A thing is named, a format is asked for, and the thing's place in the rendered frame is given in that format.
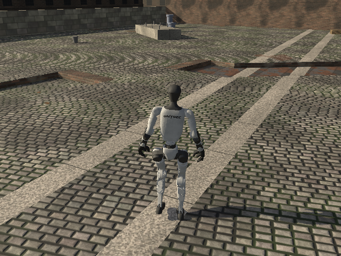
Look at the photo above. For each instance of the humanoid robot torso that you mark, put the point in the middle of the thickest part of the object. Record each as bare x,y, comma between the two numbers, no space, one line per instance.
171,128

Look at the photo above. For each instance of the robot right hand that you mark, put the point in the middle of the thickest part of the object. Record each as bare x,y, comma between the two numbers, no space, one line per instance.
199,153

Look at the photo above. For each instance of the robot left forearm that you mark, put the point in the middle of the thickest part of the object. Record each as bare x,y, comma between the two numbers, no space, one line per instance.
145,138

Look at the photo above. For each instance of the left robot shin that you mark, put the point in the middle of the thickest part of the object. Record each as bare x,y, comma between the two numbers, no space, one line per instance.
160,189

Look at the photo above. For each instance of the robot right forearm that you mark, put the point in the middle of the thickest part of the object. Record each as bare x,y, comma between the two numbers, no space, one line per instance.
198,143

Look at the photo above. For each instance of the robot left upper arm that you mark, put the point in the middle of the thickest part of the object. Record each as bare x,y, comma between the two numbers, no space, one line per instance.
152,120

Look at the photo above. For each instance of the robot left hand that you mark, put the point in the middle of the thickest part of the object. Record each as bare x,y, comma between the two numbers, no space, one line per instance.
140,148

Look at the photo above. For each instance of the robot right upper arm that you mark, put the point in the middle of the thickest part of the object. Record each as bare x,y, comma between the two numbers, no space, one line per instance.
192,122

